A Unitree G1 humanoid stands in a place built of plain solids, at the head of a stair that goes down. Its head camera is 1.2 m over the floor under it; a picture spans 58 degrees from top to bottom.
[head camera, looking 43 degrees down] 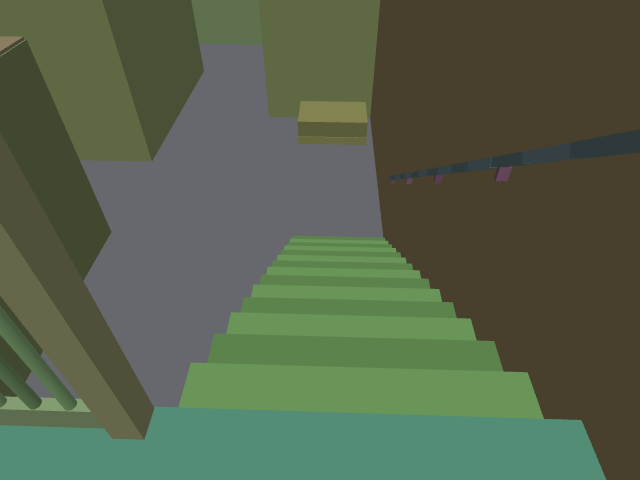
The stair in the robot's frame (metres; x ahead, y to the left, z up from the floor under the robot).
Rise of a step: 0.18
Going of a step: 0.25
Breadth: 1.20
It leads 2 degrees to the right of straight ahead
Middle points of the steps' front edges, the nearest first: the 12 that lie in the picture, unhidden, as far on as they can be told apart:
0.56 -0.13 0.00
0.82 -0.13 -0.18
1.07 -0.14 -0.37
1.33 -0.15 -0.55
1.58 -0.16 -0.74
1.84 -0.17 -0.92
2.09 -0.18 -1.11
2.34 -0.18 -1.29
2.60 -0.19 -1.48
2.85 -0.20 -1.66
3.11 -0.21 -1.85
3.36 -0.22 -2.03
